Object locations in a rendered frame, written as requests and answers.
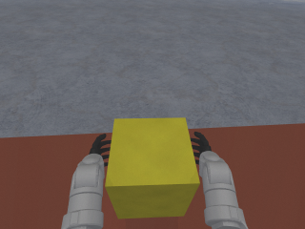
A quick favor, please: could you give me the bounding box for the right robot forearm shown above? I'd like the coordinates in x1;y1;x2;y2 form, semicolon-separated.
199;151;249;229

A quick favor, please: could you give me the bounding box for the left robot forearm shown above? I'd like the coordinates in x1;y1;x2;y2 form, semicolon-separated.
61;154;105;229

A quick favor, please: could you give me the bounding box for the carton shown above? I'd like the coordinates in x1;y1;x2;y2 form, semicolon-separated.
105;117;200;219

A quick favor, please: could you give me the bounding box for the right robot hand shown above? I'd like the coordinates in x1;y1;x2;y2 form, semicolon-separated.
190;132;212;165

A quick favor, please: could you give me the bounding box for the left robot hand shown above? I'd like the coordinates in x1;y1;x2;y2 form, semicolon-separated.
89;134;112;167

